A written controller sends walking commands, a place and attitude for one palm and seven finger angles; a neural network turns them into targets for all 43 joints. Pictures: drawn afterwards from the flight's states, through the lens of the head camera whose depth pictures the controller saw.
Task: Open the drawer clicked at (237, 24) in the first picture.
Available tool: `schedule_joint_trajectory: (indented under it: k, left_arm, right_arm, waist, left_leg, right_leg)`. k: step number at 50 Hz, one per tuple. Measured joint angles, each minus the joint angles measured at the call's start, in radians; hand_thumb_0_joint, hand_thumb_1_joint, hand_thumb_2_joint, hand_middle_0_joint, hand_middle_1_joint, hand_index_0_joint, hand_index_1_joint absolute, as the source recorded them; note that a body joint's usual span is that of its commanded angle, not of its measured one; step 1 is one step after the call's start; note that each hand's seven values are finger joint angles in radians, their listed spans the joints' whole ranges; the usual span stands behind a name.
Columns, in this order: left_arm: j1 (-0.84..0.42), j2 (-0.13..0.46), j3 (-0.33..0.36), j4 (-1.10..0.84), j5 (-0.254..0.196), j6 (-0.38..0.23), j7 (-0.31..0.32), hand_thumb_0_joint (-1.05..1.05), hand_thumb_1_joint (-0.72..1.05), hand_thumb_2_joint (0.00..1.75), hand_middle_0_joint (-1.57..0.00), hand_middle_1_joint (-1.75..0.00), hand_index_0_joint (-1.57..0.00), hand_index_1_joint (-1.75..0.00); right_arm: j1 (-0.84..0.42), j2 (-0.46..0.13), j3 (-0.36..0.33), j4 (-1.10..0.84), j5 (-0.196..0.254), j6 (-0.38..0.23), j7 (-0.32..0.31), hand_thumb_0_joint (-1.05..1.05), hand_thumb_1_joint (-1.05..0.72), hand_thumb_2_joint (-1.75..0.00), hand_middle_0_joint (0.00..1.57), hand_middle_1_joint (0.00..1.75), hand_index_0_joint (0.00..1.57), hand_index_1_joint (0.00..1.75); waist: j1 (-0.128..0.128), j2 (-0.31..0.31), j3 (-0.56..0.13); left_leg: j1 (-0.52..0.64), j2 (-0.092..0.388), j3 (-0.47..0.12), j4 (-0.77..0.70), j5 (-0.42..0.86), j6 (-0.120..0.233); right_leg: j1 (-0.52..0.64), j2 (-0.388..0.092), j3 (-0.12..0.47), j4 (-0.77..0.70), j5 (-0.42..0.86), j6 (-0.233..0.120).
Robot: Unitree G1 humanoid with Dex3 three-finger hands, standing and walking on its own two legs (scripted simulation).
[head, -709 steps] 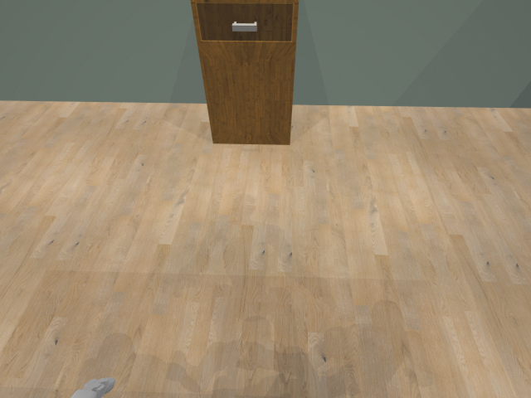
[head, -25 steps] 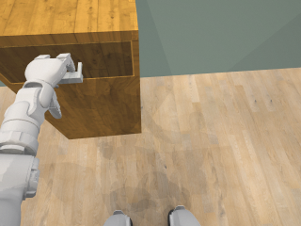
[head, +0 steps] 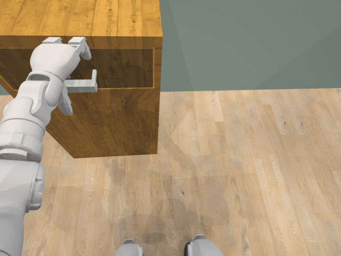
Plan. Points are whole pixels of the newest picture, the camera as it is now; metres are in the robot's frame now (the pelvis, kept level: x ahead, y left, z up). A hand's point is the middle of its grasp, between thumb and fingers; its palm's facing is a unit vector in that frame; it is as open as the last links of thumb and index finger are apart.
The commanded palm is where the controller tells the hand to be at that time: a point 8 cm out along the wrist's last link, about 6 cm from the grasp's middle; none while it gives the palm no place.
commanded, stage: lift the fingers back up to retry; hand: left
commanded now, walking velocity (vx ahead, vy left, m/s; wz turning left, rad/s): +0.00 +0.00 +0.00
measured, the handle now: (76, 79) +0.58 +0.23 -0.02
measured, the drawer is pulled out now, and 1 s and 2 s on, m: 0.00 0.00 0.00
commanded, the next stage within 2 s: re-aim the fingers above the handle in 0.76 s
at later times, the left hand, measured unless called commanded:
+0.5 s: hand (63, 77) +0.53 +0.23 +0.05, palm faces -0.06 -0.03 -1.00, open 13.9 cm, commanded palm +0.52 +0.22 +0.09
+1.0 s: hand (61, 85) +0.52 +0.24 +0.04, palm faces -0.15 +0.00 -0.99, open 13.9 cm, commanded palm +0.51 +0.22 +0.09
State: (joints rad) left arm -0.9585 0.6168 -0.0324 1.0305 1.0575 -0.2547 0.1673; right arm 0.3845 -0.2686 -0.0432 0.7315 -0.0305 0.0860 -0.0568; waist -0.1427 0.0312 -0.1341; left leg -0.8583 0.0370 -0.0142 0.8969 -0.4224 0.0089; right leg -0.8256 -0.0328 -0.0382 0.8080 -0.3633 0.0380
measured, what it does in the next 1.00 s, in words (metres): stands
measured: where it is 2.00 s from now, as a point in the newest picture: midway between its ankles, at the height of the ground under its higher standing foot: outside the picture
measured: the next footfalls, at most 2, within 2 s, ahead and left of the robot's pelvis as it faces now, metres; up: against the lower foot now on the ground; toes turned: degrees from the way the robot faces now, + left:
none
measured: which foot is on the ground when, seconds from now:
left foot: down 0.00-1.00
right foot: down 0.00-1.00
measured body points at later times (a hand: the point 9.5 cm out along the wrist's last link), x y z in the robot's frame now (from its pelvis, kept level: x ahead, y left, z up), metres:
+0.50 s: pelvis +0.00 -0.01 +0.00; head +0.13 -0.01 +0.43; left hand +0.52 +0.23 +0.11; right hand -0.05 -0.28 -0.12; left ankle -0.01 +0.11 -0.69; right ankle +0.00 -0.15 -0.69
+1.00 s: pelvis +0.01 +0.00 +0.01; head +0.14 -0.01 +0.44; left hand +0.52 +0.24 +0.09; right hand -0.02 -0.28 -0.12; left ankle -0.01 +0.11 -0.69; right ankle +0.00 -0.15 -0.69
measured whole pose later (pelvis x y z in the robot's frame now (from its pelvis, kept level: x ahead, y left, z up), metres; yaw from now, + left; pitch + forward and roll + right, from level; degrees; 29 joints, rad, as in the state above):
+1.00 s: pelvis +0.01 +0.00 +0.01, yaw -2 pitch +23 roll -2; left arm -0.92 0.62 0.02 1.14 1.09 -0.07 0.20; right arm 0.37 -0.27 -0.04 0.72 -0.03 0.12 -0.02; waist -0.13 0.07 -0.12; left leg -0.83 0.05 0.02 0.85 -0.41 0.01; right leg -0.82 -0.01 0.00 0.78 -0.35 0.04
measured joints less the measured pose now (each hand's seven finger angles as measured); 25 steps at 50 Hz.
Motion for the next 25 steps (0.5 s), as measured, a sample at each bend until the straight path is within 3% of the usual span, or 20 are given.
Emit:
schedule_joint_trajectory:
  k: [2, 4, 7, 12, 15, 18, 21, 25]
  left_arm:
    - [-0.041, 0.003, 0.026, 0.044, 0.013, 0.023, 0.057, 0.0, -0.49, 0.3, -0.32, -1.2, -0.3, -1.2]
    - [-0.067, 0.01, 0.045, 0.095, 0.035, 0.084, 0.102, 0.0, -0.49, 0.3, -0.31, -1.2, -0.3, -1.2]
    - [-0.064, 0.009, 0.06, 0.121, 0.055, 0.157, 0.146, 0.0, -0.49, 0.3, -0.31, -1.2, -0.3, -1.22]
    - [-0.028, -0.003, 0.056, 0.137, 0.05, 0.222, 0.068, 0.0, -0.49, 0.3, -0.31, -1.2, -0.31, -1.24]
    - [-0.006, 0.011, 0.069, 0.143, 0.03, 0.192, 0.012, 0.0, -0.49, 0.3, -0.31, -1.2, -0.31, -1.23]
    - [0.017, 0.031, 0.085, 0.097, 0.031, 0.12, -0.011, 0.0, -0.49, 0.3, -0.32, -1.2, -0.32, -1.22]
    - [0.015, 0.043, 0.081, 0.069, 0.037, 0.065, 0.014, 0.0, -0.49, 0.3, -0.32, -1.2, -0.32, -1.21]
    - [-0.009, 0.045, 0.074, 0.095, 0.04, 0.074, 0.061, 0.0, -0.49, 0.3, -0.31, -1.2, -0.31, -1.2]
  right_arm:
    - [-0.017, -0.007, 0.008, -0.013, -0.003, 0.004, 0.011, 0.0, -0.9, -0.9, 0.2, 0.3, 0.21, 0.3]
    - [-0.032, -0.013, 0.013, -0.03, -0.007, 0.009, 0.026, 0.0, -0.9, -0.9, 0.2, 0.3, 0.21, 0.3]
    - [-0.039, -0.016, 0.011, -0.049, -0.009, 0.02, 0.044, 0.0, -0.9, -0.9, 0.2, 0.3, 0.2, 0.3]
    - [-0.033, -0.002, 0.017, -0.036, 0.0, 0.041, 0.046, 0.0, -0.9, -0.9, 0.2, 0.3, 0.21, 0.3]
    - [-0.021, 0.011, 0.026, -0.028, 0.006, 0.04, 0.03, 0.0, -0.9, -0.9, 0.2, 0.3, 0.21, 0.3]
    - [0.001, 0.019, 0.024, -0.024, 0.003, 0.031, 0.014, 0.0, -0.9, -0.9, 0.2, 0.3, 0.21, 0.3]
    - [0.017, 0.016, 0.016, -0.011, -0.002, 0.025, 0.01, 0.0, -0.9, -0.9, 0.21, 0.3, 0.21, 0.3]
    - [0.017, -0.001, 0.008, 0.0, -0.005, 0.025, 0.022, 0.0, -0.9, -0.9, 0.2, 0.3, 0.21, 0.3]
  waist:
    - [-0.02, 0.0, -0.003]
    - [-0.034, 0.008, -0.001]
    - [-0.028, 0.025, 0.009]
    - [-0.013, 0.04, 0.017]
    - [-0.019, 0.037, 0.025]
    - [-0.021, 0.03, 0.024]
    - [-0.017, 0.026, 0.016]
    - [-0.014, 0.026, 0.012]
  left_leg:
    - [-0.027, 0.002, 0.001, 0.021, -0.007, 0.0]
    - [-0.053, 0.005, 0.008, 0.034, -0.009, 0.001]
    - [-0.071, 0.011, 0.023, 0.035, -0.005, 0.003]
    - [-0.037, 0.016, 0.04, -0.002, 0.009, 0.004]
    - [-0.007, 0.017, 0.042, -0.027, 0.017, 0.003]
    - [0.006, 0.017, 0.037, -0.037, 0.02, -0.001]
    - [-0.001, 0.017, 0.029, -0.028, 0.015, -0.005]
    - [-0.02, 0.016, 0.023, -0.01, 0.008, -0.005]
  right_leg:
    - [-0.029, 0.002, 0.003, 0.022, -0.006, -0.001]
    - [-0.058, 0.005, 0.01, 0.035, -0.005, 0.0]
    - [-0.085, 0.011, 0.026, 0.037, 0.004, 0.005]
    - [-0.061, 0.016, 0.042, 0.007, 0.021, 0.007]
    - [-0.033, 0.017, 0.043, -0.013, 0.027, 0.005]
    - [-0.02, 0.017, 0.038, -0.022, 0.028, 0.001]
    - [-0.022, 0.017, 0.03, -0.014, 0.021, -0.002]
    - [-0.039, 0.016, 0.025, 0.003, 0.012, -0.003]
